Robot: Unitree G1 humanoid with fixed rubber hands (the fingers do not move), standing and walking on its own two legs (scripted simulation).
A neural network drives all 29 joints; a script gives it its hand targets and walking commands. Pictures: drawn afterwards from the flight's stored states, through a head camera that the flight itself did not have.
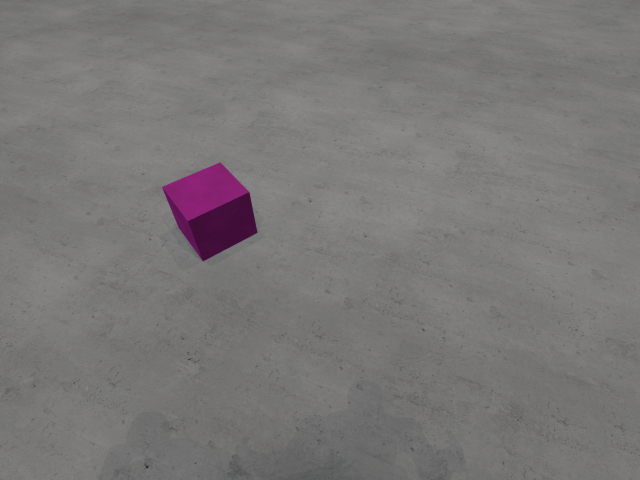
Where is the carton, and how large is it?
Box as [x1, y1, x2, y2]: [162, 163, 256, 260]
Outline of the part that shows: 220,163 217,163 162,187 179,228 202,260 210,257 256,232 248,191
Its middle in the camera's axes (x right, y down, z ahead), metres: -0.45 -0.12 +1.65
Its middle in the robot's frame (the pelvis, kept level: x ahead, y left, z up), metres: +1.25 +0.50 -0.66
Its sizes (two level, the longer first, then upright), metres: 0.263 0.248 0.237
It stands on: the floor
